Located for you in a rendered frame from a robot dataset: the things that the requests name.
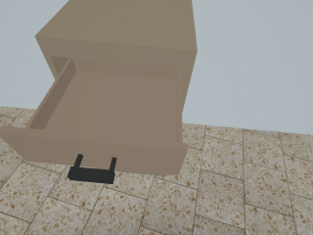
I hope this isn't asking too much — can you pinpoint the drawer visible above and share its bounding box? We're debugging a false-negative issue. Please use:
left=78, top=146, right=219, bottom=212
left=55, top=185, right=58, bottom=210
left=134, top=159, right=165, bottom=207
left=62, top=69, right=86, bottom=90
left=0, top=58, right=188, bottom=175

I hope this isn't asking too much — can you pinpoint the handle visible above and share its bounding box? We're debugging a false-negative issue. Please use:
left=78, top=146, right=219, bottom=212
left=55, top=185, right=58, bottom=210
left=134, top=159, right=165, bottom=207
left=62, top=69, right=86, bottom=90
left=67, top=154, right=116, bottom=184

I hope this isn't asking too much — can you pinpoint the cabinet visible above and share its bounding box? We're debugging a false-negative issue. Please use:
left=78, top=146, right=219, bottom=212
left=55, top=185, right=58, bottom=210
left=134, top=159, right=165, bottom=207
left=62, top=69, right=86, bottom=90
left=34, top=0, right=198, bottom=176

